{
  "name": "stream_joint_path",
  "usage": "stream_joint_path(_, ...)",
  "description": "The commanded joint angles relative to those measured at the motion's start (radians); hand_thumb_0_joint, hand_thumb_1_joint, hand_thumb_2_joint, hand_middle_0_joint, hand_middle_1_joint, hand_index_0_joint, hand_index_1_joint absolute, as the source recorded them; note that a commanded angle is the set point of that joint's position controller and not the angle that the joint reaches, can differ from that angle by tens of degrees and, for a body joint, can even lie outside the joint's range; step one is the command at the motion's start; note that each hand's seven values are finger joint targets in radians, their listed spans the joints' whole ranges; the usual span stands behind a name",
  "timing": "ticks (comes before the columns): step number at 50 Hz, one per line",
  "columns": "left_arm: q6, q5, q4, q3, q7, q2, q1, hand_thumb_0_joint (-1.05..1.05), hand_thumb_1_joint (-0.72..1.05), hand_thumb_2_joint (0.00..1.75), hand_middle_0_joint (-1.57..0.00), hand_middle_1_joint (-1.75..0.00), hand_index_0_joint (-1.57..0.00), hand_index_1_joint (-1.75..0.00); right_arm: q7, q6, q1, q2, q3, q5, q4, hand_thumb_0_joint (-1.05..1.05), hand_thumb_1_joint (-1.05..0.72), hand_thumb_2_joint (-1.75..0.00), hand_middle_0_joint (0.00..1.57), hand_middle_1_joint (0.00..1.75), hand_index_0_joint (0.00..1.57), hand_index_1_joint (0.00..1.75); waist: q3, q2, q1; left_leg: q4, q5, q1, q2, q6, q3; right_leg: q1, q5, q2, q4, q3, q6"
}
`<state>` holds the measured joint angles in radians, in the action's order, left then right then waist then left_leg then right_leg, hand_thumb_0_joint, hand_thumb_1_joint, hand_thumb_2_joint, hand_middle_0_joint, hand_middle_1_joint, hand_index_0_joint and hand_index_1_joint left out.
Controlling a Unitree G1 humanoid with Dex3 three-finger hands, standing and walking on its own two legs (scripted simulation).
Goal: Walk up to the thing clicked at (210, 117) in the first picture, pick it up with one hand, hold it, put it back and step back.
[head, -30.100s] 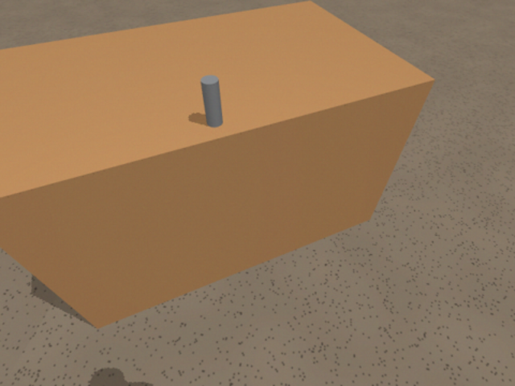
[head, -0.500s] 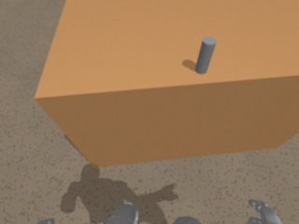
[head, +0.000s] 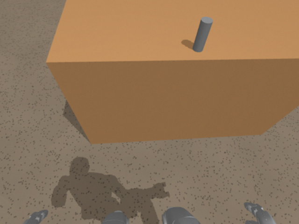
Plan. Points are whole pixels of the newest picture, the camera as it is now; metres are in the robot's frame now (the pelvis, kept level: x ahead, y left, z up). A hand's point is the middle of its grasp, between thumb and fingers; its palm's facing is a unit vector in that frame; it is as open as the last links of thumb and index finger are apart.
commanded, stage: step back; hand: right
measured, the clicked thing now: (201, 35) +0.74 -0.19 +0.05
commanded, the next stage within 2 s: stand in 1.96 s
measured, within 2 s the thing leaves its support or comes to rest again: neither
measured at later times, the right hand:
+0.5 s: hand out of the picture -0.06 -0.28 -0.16, palm faces -0.14 +0.91 -0.39, open 7.4 cm
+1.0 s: hand out of the picture -0.23 -0.32 -0.16, palm faces -0.08 +0.93 -0.36, open 7.4 cm
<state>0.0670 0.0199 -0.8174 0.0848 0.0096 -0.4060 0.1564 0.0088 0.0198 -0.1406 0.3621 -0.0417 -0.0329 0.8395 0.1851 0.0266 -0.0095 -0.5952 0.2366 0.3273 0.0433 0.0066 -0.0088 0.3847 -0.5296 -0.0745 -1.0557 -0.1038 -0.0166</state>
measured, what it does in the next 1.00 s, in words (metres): walks backwards: right foot, then left foot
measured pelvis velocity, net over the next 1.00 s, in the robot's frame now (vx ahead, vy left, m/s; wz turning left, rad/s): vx -0.32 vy -0.05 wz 0.03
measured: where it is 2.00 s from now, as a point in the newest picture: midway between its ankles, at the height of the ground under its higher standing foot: outside the picture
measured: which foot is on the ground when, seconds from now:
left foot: down 0.00-0.12, up 0.14-0.42, down 0.44-0.80, up 0.82-1.00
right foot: up 0.00-0.08, down 0.10-0.46, up 0.48-0.76, down 0.78-1.00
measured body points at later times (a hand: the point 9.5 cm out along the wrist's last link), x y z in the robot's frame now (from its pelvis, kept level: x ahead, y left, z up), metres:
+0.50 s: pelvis -0.17 -0.02 -0.02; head -0.11 -0.01 +0.43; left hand -0.05 +0.31 -0.12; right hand -0.06 -0.32 -0.13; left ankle -0.16 +0.10 -0.73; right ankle -0.08 -0.14 -0.71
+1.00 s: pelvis -0.32 -0.05 +0.00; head -0.29 -0.08 +0.44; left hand -0.28 +0.27 -0.11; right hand -0.22 -0.37 -0.14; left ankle -0.31 +0.10 -0.68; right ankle -0.31 -0.16 -0.73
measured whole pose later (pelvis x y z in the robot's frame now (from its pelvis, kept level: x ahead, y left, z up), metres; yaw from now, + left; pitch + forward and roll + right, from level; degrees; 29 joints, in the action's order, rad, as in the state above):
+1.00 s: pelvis -0.32 -0.05 +0.00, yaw +2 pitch -3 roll +1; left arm 0.01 0.05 -0.91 0.06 0.00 -0.36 0.24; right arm 0.00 0.06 -0.19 0.42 -0.06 -0.02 0.92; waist 0.11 -0.04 -0.03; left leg -1.02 0.44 0.45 -0.06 -0.03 -0.11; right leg 0.26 -0.35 0.03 -0.65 0.02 0.02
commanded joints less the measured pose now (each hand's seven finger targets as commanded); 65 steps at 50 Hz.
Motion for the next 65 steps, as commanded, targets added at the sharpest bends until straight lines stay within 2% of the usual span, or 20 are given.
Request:
stream_joint_path(1, -0.043, 0.0, 0.064, 0.043, 0.001, -0.142, 0.037, 0.0, 0.9, 0.9, -0.2, -0.3, -0.2, -0.3, 0.022, -0.002, -0.006, 0.288, -0.079, 0.002, -0.078, 0.0, -0.9, -0.9, 0.2, 0.3, 0.2, 0.3, -0.264, -0.23, 0.026, 0.055, -0.417, -0.215, 0.192, 0.209, -0.177, -0.055, 0.076, 0.045, 0.365, 0.072, 0.008)
stream_joint_path(4, -0.054, 0.015, 0.007, 0.055, 0.002, -0.171, 0.154, 0.0, 0.9, 0.9, -0.2, -0.3, -0.2, -0.3, 0.011, 0.018, 0.039, 0.269, -0.067, 0.023, -0.093, 0.0, -0.9, -0.9, 0.2, 0.3, 0.2, 0.3, -0.283, -0.19, -0.028, -0.025, -0.188, -0.014, 0.131, 0.11, -0.147, -0.266, 0.315, 0.073, 0.613, 0.05, 0.053)
stream_joint_path(6, -0.056, 0.02, 0.045, 0.097, 0.0, -0.355, 0.072, 0.0, 0.9, 0.9, -0.2, -0.3, -0.2, -0.3, 0.027, 0.021, 0.068, 0.201, -0.056, 0.032, -0.118, 0.0, -0.9, -0.9, 0.2, 0.3, 0.2, 0.3, -0.213, 0.225, -0.061, -0.444, 0.378, 0.186, -0.137, -0.001, -0.092, -0.083, 0.394, 0.476, 0.733, -0.448, 0.302)
stream_joint_path(7, -0.062, 0.02, 0.073, 0.092, 0.004, -0.345, 0.023, 0.0, 0.9, 0.9, -0.2, -0.3, -0.2, -0.3, 0.033, 0.024, 0.065, 0.237, -0.071, 0.03, -0.106, 0.0, -0.9, -0.9, 0.2, 0.3, 0.2, 0.3, -0.154, 0.175, -0.042, -0.588, 0.387, 0.155, -0.104, -0.009, -0.187, 0.034, 0.403, 0.504, 0.742, -0.476, 0.329)
stream_joint_path(10, -0.061, 0.022, 0.087, 0.064, 0.017, -0.239, -0.091, 0.0, 0.9, 0.9, -0.2, -0.3, -0.2, -0.3, 0.03, 0.015, -0.031, 0.227, -0.058, 0.045, -0.052, 0.0, -0.9, -0.9, 0.2, 0.3, 0.2, 0.3, -0.141, 0.096, 0.031, -0.648, 0.256, 0.151, -0.152, -0.01, -0.164, -0.028, 0.633, 0.314, 0.597, -0.133, 0.227)
stream_joint_path(15, -0.053, 0.023, 0.083, 0.057, 0.032, -0.22, 0.029, 0.0, 0.9, 0.9, -0.2, -0.3, -0.2, -0.3, 0.028, 0.005, 0.01, 0.203, -0.047, 0.022, -0.07, 0.0, -0.9, -0.9, 0.2, 0.3, 0.2, 0.3, -0.192, 0.137, -0.052, -0.4, 0.32, 0.191, -0.11, -0.028, -0.086, -0.279, 0.79, 0.334, 0.538, -0.129, 0.243)
stream_joint_path(21, -0.029, -0.001, 0.114, 0.035, 0.026, -0.221, -0.045, 0.0, 0.9, 0.9, -0.2, -0.3, -0.2, -0.3, 0.015, -0.003, -0.13, 0.226, -0.071, 0.009, -0.011, 0.0, -0.9, -0.9, 0.2, 0.3, 0.2, 0.3, -0.273, 0.091, 0.019, 0.168, -0.028, -0.118, -0.049, 0.025, -0.028, -0.166, 0.623, 0.282, 0.376, -0.075, 0.138)
stream_joint_path(23, -0.028, -0.014, 0.128, 0.025, 0.031, -0.174, -0.061, 0.0, 0.9, 0.9, -0.2, -0.3, -0.2, -0.3, 0.002, 0.001, -0.038, 0.402, -0.102, 0.002, -0.05, 0.0, -0.9, -0.9, 0.2, 0.3, 0.2, 0.3, -0.263, -0.279, 0.027, 0.243, -0.298, -0.116, 0.34, 0.262, -0.501, 0.085, -0.073, 0.005, 0.057, 0.102, 0.029)
stream_joint_path(24, -0.025, 0.001, 0.115, 0.043, 0.041, -0.197, -0.106, 0.0, 0.9, 0.9, -0.2, -0.3, -0.2, -0.3, 0.003, -0.004, -0.032, 0.407, -0.108, -0.005, -0.056, 0.0, -0.9, -0.9, 0.2, 0.3, 0.2, 0.3, -0.224, -0.235, 0.06, 0.271, -0.308, 0.023, 0.397, 0.338, -0.569, 0.04, -0.156, 0.009, -0.131, -0.042, 0.024)
stream_joint_path(27, -0.018, -0.022, 0.05, 0.042, 0.032, -0.179, -0.01, 0.0, 0.9, 0.9, -0.2, -0.3, -0.2, -0.3, 0.02, -0.006, 0.07, 0.287, -0.066, -0.008, -0.059, 0.0, -0.9, -0.9, 0.2, 0.3, 0.2, 0.3, -0.18, -0.128, -0.028, 0.186, -0.372, -0.003, 0.227, 0.226, -0.257, 0.078, -0.01, -0.021, -0.268, -0.078, 0.036)
stream_joint_path(37, -0.059, 0.005, -0.036, 0.028, 0.006, -0.149, 0.129, 0.0, 0.9, 0.9, -0.2, -0.3, -0.2, -0.3, 0.003, 0.034, 0.039, 0.299, -0.076, 0.003, -0.066, 0.0, -0.9, -0.9, 0.2, 0.3, 0.2, 0.3, -0.3, -0.23, -0.02, 0.094, -0.153, -0.143, 0.178, 0.172, -0.168, -0.205, 0.18, 0.036, 0.604, 0.144, 0.034)
stream_joint_path(39, -0.075, 0.032, -0.047, 0.059, 0.01, -0.24, 0.151, 0.0, 0.9, 0.9, -0.2, -0.3, -0.2, -0.3, -0.003, 0.032, 0.032, 0.209, -0.046, 0.014, -0.076, 0.0, -0.9, -0.9, 0.2, 0.3, 0.2, 0.3, -0.246, 0.004, -0.023, -0.112, 0.118, 0.174, 0.023, 0.056, -0.1, -0.33, 0.124, 0.209, 0.706, -0.191, 0.097)
stream_joint_path(41, -0.076, 0.029, 0.007, 0.086, 0.013, -0.368, 0.03, 0.0, 0.9, 0.9, -0.2, -0.3, -0.2, -0.3, 0.02, 0.032, 0.1, 0.224, -0.065, 0.014, -0.085, 0.0, -0.9, -0.9, 0.2, 0.3, 0.2, 0.3, -0.126, 0.171, -0.066, -0.463, 0.358, 0.18, -0.071, -0.022, -0.201, 0.048, 0.105, 0.534, 0.801, -0.5, 0.326)
stream_joint_path(44, -0.085, 0.025, 0.017, 0.052, 0.022, -0.242, -0.071, 0.0, 0.9, 0.9, -0.2, -0.3, -0.2, -0.3, 0.015, 0.021, 0.016, 0.225, -0.059, 0.025, -0.024, 0.0, -0.9, -0.9, 0.2, 0.3, 0.2, 0.3, -0.116, 0.057, 0.019, -0.557, 0.201, 0.173, -0.133, -0.021, -0.173, -0.029, 0.373, 0.326, 0.656, -0.137, 0.206)
stream_joint_path(50, -0.094, 0.035, -0.01, 0.07, 0.011, -0.27, 0.045, 0.0, 0.9, 0.9, -0.2, -0.3, -0.2, -0.3, -0.008, -0.004, 0.053, 0.231, -0.06, -0.006, -0.016, 0.0, -0.9, -0.9, 0.2, 0.3, 0.2, 0.3, -0.115, 0.146, -0.071, -0.231, 0.272, 0.2, -0.046, -0.034, -0.078, -0.219, -0.072, 0.351, 0.708, -0.199, 0.217)
stream_joint_path(54, -0.08, 0.021, -0.018, 0.046, -0.005, -0.252, -0.007, 0.0, 0.9, 0.9, -0.2, -0.3, -0.2, -0.3, -0.018, -0.032, -0.059, 0.202, -0.066, 0.004, 0.073, 0.0, -0.9, -0.9, 0.2, 0.3, 0.2, 0.3, -0.135, 0.134, -0.011, 0.15, 0.154, -0.151, -0.085, 0.003, 0.05, -0.048, -0.067, 0.293, 0.663, -0.089, 0.164)
stream_joint_path(55, -0.074, 0.022, -0.023, 0.028, -0.008, -0.213, 0.012, 0.0, 0.9, 0.9, -0.2, -0.3, -0.2, -0.3, -0.014, -0.039, -0.096, 0.215, -0.075, 0.0, 0.094, 0.0, -0.9, -0.9, 0.2, 0.3, 0.2, 0.3, -0.146, 0.076, 0.01, 0.207, 0.127, -0.255, -0.077, 0.015, 0.012, 0.019, -0.036, 0.254, 0.579, -0.043, 0.135)
stream_joint_path(57, -0.073, -0.004, -0.028, 0.019, -0.009, -0.168, -0.05, 0.0, 0.9, 0.9, -0.2, -0.3, -0.2, -0.3, -0.009, -0.049, -0.101, 0.332, -0.087, -0.011, 0.087, 0.0, -0.9, -0.9, 0.2, 0.3, 0.2, 0.3, -0.129, -0.199, 0.047, 0.394, 0.671, -0.109, 0.261, 0.18, -0.557, 0.146, -0.057, 0.085, 0.271, 0.126, 0.032)
stream_joint_path(58, -0.072, 0.004, -0.035, 0.034, -0.01, -0.213, -0.058, 0.0, 0.9, 0.9, -0.2, -0.3, -0.2, -0.3, -0.01, -0.055, -0.053, 0.343, -0.089, -0.007, 0.069, 0.0, -0.9, -0.9, 0.2, 0.3, 0.2, 0.3, -0.066, -0.141, 0.034, 0.429, 0.685, 0.02, 0.297, 0.227, -0.569, 0.08, -0.033, 0.11, 0.157, 0.047, 0.034)
stream_joint_path(65, -0.104, 0.003, -0.112, 0.025, -0.025, -0.153, 0.047, 0.0, 0.9, 0.9, -0.2, -0.3, -0.2, -0.3, -0.015, -0.048, 0.013, 0.266, -0.067, -0.01, 0.064, 0.0, -0.9, -0.9, 0.2, 0.3, 0.2, 0.3, -0.127, -0.207, -0.009, 0.256, 0.3, 0.014, 0.137, 0.128, -0.198, -0.192, 0.159, 0.072, 0.552, 0.141, 0.038)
